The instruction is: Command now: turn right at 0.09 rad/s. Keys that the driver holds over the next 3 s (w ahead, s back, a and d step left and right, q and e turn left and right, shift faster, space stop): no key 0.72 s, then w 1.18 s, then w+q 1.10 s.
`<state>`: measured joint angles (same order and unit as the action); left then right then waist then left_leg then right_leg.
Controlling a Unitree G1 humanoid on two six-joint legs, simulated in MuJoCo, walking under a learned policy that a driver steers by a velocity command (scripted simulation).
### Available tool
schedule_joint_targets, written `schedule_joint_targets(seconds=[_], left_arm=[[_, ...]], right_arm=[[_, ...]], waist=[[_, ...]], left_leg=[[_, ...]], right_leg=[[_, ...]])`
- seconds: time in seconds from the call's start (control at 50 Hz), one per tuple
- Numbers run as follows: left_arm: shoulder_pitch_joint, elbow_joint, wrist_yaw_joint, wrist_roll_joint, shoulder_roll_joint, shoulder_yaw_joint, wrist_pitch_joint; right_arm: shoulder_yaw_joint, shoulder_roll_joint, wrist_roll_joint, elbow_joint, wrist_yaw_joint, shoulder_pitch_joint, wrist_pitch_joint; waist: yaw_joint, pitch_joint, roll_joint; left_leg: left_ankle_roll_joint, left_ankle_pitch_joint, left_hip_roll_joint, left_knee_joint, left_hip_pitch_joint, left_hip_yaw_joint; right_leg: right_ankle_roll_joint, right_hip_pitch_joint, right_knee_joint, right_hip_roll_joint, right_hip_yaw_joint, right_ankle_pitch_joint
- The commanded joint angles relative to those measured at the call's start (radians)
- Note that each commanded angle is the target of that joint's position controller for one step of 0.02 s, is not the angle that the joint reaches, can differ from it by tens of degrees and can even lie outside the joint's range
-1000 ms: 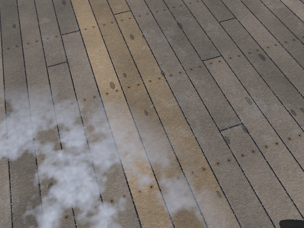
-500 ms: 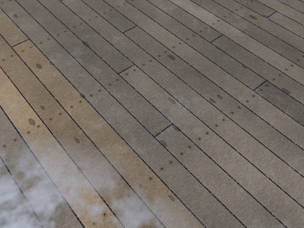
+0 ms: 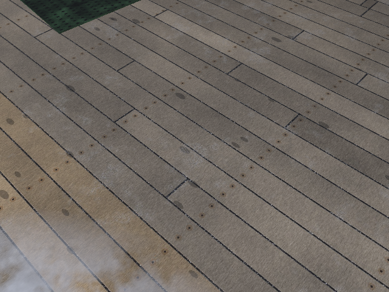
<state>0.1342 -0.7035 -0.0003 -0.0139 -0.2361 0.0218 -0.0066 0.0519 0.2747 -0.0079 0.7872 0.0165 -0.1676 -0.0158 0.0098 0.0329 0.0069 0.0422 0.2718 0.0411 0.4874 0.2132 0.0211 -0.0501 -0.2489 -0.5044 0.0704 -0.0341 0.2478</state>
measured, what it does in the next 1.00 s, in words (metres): shifts its weight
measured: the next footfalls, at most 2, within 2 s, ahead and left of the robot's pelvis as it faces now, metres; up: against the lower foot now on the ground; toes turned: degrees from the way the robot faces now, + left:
left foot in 1.42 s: +0.43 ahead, +0.15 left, +0.00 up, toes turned +2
right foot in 1.96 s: +0.73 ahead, -0.10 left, +0.00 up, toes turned -2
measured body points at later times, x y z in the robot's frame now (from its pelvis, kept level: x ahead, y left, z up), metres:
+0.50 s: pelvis +0.01 +0.02 +0.00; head +0.01 +0.02 +0.45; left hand +0.11 +0.28 -0.13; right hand +0.10 -0.24 -0.13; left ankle -0.01 +0.14 -0.74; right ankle +0.01 -0.09 -0.74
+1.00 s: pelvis +0.05 +0.01 +0.00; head +0.05 +0.00 +0.45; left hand +0.10 +0.28 -0.14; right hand +0.06 -0.26 -0.15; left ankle +0.00 +0.15 -0.74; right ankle +0.03 -0.09 -0.74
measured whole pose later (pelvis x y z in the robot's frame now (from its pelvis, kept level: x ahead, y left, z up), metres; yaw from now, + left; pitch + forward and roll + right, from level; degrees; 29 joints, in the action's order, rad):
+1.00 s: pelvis +0.05 +0.01 +0.00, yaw +0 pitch +0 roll +0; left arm 0.24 -1.06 0.00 0.03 -0.23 0.05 0.08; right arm 0.04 0.27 0.03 1.01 0.02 -0.35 0.05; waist 0.00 0.00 0.04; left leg 0.01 0.39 0.02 0.53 0.15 0.03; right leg -0.06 -0.21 -0.54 0.03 0.02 0.33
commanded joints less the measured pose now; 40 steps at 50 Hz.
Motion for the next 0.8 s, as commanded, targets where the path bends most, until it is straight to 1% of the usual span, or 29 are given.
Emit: schedule_joint_targets(seconds=[0.02, 0.04, 0.06, 0.08, 0.1, 0.18, 0.28, 0.46, 0.72, 0.74, 0.76, 0.78, 0.8], left_arm=[[0.03, 0.031, 0.001, -0.014, -0.131, 0.034, 0.023], [-0.012, 0.031, -0.001, -0.008, -0.149, 0.041, 0.018], [-0.029, 0.031, -0.007, -0.004, -0.131, 0.039, 0.011], [-0.026, 0.027, -0.011, -0.004, -0.126, 0.038, 0.002], [-0.014, 0.02, -0.012, -0.004, -0.12, 0.038, -0.003], [0.004, -0.014, -0.015, 0.0, -0.109, 0.04, -0.002], [0.02, -0.062, -0.021, 0.003, -0.108, 0.044, 0.0], [0.03, -0.156, -0.032, 0.008, -0.115, 0.047, 0.001], [0.025, -0.28, -0.037, 0.013, -0.108, 0.041, 0.001], [0.04, -0.295, -0.037, 0.014, -0.101, 0.04, 0.0], [0.045, -0.304, -0.039, 0.02, -0.108, 0.043, -0.002], [0.049, -0.306, -0.039, 0.026, -0.116, 0.046, -0.001], [0.046, -0.303, -0.039, 0.028, -0.117, 0.046, 0.005]], right_arm=[[0.032, 0.141, 0.004, -0.048, -0.005, 0.019, 0.021], [0.02, 0.107, -0.004, -0.05, -0.008, 0.028, 0.026], [0.018, 0.108, -0.01, -0.044, -0.007, 0.034, 0.031], [0.015, 0.103, -0.008, -0.041, -0.008, 0.033, 0.038], [0.012, 0.099, -0.007, -0.033, -0.006, 0.024, 0.044], [0.006, 0.099, -0.004, -0.012, 0.002, 0.002, 0.046], [0.0, 0.098, -0.002, 0.013, 0.008, -0.006, 0.045], [-0.007, 0.087, 0.0, 0.078, 0.009, -0.018, 0.043], [-0.015, 0.082, 0.001, 0.163, 0.018, -0.048, 0.039], [-0.016, 0.076, 0.002, 0.177, 0.019, -0.068, 0.037], [-0.013, 0.083, 0.008, 0.183, 0.022, -0.074, 0.034], [-0.009, 0.094, 0.014, 0.179, 0.026, -0.069, 0.033], [-0.008, 0.097, 0.017, 0.173, 0.028, -0.069, 0.036]], waist=[[-0.028, -0.096, 0.104], [-0.012, -0.067, 0.071], [-0.013, -0.06, 0.072], [-0.01, -0.047, 0.073], [-0.012, -0.047, 0.065], [-0.006, -0.042, 0.024], [-0.004, -0.036, -0.008], [-0.006, -0.028, -0.01], [-0.007, -0.013, -0.005], [-0.007, -0.035, -0.006], [-0.008, -0.018, -0.003], [-0.01, 0.018, 0.005], [-0.009, 0.065, 0.009]], left_leg=[[-0.085, -0.171, 0.079, -0.065, -0.044, 0.074], [-0.071, -0.106, 0.063, -0.084, -0.011, 0.064], [-0.055, -0.101, 0.055, -0.086, 0.003, 0.058], [-0.047, -0.11, 0.049, -0.087, 0.006, 0.053], [-0.043, -0.113, 0.048, -0.082, 0.004, 0.049], [-0.042, -0.116, 0.038, -0.072, -0.003, 0.04], [-0.045, -0.12, 0.03, -0.072, -0.008, 0.035], [-0.046, -0.131, 0.013, -0.086, -0.013, 0.023], [-0.047, -0.126, -0.003, -0.102, -0.016, 0.012], [-0.051, -0.029, -0.015, -0.103, -0.024, 0.0], [-0.064, 0.127, -0.028, -0.095, -0.004, -0.005], [-0.085, 0.291, -0.027, -0.093, 0.033, 0.009], [-0.106, 0.41, -0.011, -0.104, 0.07, 0.04]], right_leg=[[0.005, 0.041, 0.096, -0.082, -0.087, -0.031], [0.003, 0.041, 0.081, -0.083, -0.09, -0.016], [-0.004, 0.046, 0.075, -0.088, -0.092, -0.036], [-0.006, 0.041, 0.075, -0.089, -0.098, -0.062], [-0.007, 0.044, 0.077, -0.09, -0.099, -0.077], [-0.003, 0.046, 0.078, -0.091, -0.098, -0.11], [0.008, 0.056, 0.08, -0.091, -0.095, -0.142], [0.013, 0.084, 0.087, -0.093, -0.088, -0.18], [0.017, 0.088, 0.1, -0.087, -0.071, -0.178], [0.015, 0.094, 0.102, -0.075, -0.059, -0.076], [0.005, 0.068, 0.091, -0.056, -0.044, 0.109], [-0.009, 0.016, 0.078, -0.045, -0.04, 0.297], [-0.021, -0.045, 0.075, -0.049, -0.049, 0.41]])
Over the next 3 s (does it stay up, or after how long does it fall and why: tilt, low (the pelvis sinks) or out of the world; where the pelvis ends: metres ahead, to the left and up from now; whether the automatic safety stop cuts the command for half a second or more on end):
stays up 1.14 0.14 -0.01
